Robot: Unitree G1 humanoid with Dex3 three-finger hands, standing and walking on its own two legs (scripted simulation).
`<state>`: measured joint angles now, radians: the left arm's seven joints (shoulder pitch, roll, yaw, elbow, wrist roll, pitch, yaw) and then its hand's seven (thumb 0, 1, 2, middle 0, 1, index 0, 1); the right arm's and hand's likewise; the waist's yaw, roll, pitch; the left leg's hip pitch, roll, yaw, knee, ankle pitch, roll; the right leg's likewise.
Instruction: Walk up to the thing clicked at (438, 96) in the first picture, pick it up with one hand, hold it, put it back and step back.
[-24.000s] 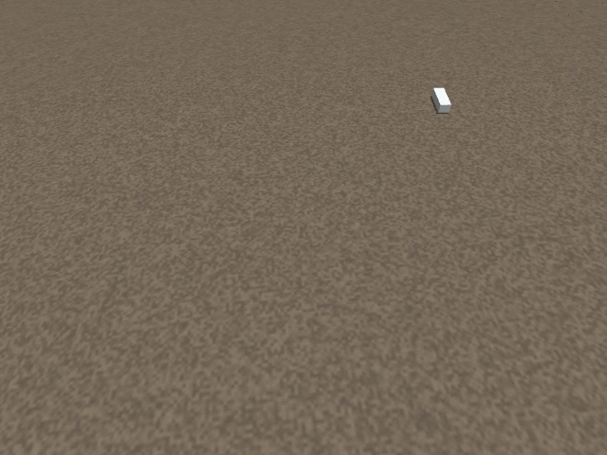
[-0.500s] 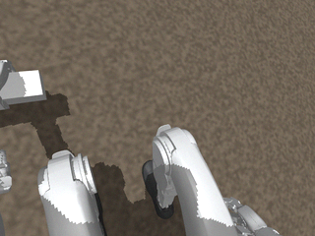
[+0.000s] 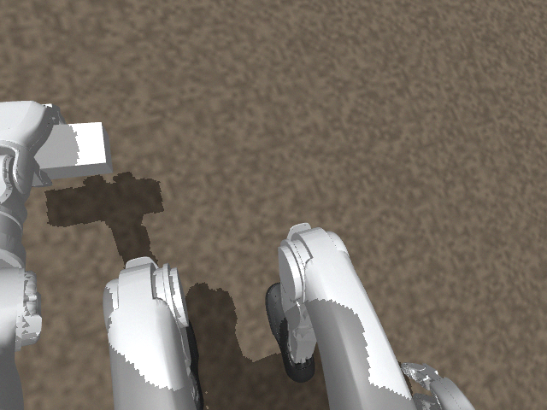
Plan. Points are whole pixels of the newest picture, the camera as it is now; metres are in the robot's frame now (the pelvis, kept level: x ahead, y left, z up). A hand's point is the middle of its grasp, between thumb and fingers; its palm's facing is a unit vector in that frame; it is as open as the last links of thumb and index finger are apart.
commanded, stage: lift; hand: left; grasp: from above
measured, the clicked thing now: (33, 154) +0.49 +0.30 -0.17
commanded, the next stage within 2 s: hold in 1.48 s
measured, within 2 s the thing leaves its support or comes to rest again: neither
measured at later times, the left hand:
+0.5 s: hand out of the picture +0.40 +0.30 +0.02, palm faces -0.44 -0.07 -0.89, open 9.5 cm
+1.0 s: hand out of the picture +0.34 +0.28 +0.22, palm faces -0.45 -0.09 -0.89, open 9.5 cm
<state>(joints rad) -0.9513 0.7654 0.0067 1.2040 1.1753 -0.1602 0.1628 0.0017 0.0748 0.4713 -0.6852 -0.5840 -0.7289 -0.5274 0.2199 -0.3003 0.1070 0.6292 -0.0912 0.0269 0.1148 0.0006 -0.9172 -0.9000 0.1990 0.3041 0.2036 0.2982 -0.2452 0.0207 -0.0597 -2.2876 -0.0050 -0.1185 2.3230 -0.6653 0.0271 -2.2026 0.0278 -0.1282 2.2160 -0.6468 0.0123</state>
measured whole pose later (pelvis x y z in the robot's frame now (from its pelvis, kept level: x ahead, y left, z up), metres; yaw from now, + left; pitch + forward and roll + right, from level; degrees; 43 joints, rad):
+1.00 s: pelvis +0.03 +0.00 +0.29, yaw +7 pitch +19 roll -3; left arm -0.36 0.49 -0.15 0.79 1.01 -0.08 0.08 0.00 0.08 0.47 -0.68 -0.59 -0.73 -0.53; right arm 0.24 -0.24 -0.01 0.71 0.05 0.01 -0.06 0.01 -0.91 -0.90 0.20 0.30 0.20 0.30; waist -0.08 0.04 -0.18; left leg -1.14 0.01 -0.03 1.32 -0.52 0.02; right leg -1.11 0.04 -0.02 1.26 -0.49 0.01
